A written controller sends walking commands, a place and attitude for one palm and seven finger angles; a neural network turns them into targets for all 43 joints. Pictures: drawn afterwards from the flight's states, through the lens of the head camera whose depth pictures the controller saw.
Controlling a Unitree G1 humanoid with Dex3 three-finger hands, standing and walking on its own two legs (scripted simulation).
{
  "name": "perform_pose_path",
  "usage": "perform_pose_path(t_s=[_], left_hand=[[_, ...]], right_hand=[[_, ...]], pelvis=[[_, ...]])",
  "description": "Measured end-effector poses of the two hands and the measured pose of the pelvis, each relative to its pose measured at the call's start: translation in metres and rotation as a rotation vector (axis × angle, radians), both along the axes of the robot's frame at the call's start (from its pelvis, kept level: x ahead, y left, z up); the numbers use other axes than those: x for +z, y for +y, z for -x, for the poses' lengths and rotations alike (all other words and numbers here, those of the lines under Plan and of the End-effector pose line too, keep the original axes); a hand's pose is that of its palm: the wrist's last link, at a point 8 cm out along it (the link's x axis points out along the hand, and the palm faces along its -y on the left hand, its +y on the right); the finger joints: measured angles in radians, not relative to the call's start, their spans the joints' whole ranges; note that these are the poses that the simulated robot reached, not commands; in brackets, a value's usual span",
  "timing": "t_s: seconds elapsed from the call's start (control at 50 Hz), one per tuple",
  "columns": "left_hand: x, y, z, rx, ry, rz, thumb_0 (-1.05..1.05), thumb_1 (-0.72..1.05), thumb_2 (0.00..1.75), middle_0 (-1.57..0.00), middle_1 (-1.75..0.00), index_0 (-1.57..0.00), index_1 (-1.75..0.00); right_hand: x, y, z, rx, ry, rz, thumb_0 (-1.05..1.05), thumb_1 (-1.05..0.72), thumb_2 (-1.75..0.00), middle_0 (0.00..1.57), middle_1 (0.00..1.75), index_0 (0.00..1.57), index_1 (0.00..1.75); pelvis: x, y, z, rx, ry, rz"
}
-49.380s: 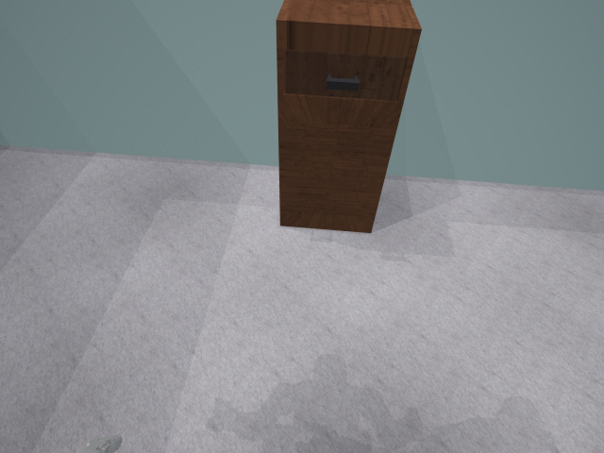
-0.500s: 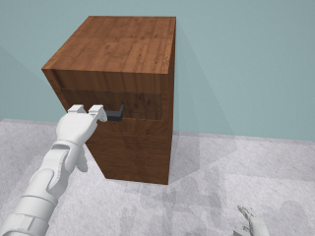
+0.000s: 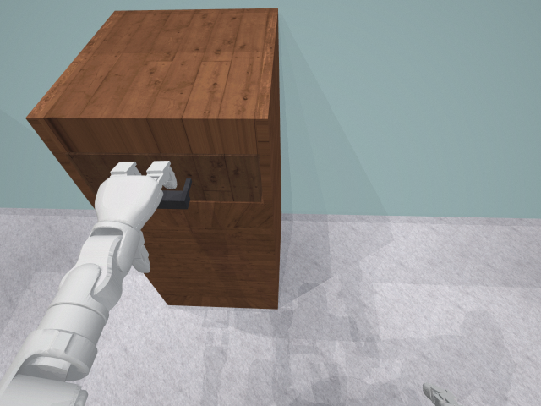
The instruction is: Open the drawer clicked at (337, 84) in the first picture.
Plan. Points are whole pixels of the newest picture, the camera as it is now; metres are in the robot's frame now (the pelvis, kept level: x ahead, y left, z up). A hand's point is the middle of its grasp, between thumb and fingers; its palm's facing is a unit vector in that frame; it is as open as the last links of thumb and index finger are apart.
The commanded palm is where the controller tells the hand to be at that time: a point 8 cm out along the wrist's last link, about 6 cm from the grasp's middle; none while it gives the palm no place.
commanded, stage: move the hooked fingers above the handle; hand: left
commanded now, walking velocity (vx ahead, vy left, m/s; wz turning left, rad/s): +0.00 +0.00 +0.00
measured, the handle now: (165, 191) +0.50 +0.26 -0.03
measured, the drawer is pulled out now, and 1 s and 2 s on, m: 0.00 0.00 0.00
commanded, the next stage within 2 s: none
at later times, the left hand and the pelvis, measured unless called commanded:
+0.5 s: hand (150, 201) +0.42 +0.24 +0.04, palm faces +0.00 +0.00 -1.00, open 13.8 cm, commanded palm +0.40 +0.24 +0.09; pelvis +0.00 +0.00 -0.01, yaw +0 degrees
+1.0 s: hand (156, 195) +0.45 +0.24 +0.03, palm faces -0.02 +0.01 -1.00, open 13.7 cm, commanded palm +0.42 +0.23 +0.08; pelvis +0.00 +0.01 -0.01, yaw -2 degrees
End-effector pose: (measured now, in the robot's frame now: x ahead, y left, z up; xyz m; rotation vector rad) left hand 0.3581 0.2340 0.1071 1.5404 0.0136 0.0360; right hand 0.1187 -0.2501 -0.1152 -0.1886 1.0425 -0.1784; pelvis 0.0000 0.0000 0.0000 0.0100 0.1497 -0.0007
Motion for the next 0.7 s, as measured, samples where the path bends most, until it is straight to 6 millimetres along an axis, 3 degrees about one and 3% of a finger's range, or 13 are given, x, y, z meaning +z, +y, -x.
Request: perform_pose_path(t_s=[0.16,0.36,0.56,0.7], left_hand=[[-0.007,0.009,-0.013,0.046,0.045,-0.011,0.0,-0.49,0.3,-0.32,-1.2,-0.32,-1.2],[-0.016,-0.009,-0.03,-0.04,0.035,0.001,0.0,-0.49,0.3,-0.32,-1.2,-0.32,-1.2],[-0.017,0.011,-0.047,0.061,0.044,-0.04,0.0,-0.49,0.3,-0.32,-1.2,-0.32,-1.2],[-0.028,-0.005,-0.054,-0.017,0.094,-0.018,0.0,-0.49,0.3,-0.32,-1.2,-0.32,-1.2]], right_hand=[[-0.002,-0.003,0.002,-0.014,0.018,0.004,0.01,-0.91,-0.9,0.2,0.3,0.2,0.3],[-0.004,-0.008,0.006,-0.026,0.039,0.028,0.0,-0.91,-0.9,0.2,0.3,0.2,0.3],[-0.011,-0.01,0.032,-0.063,0.101,0.015,0.0,-0.91,-0.9,0.2,0.3,0.2,0.3],[-0.012,-0.013,0.053,-0.083,0.149,0.04,0.0,-0.91,-0.9,0.2,0.3,0.2,0.3]], pelvis=[[-0.001,0.0,-0.005,0.003,0.02,0.003],[-0.005,0.0,-0.005,0.01,0.045,0.006],[-0.007,0.001,-0.004,0.003,0.078,0.009],[-0.009,0.003,-0.001,0.009,0.085,0.012]])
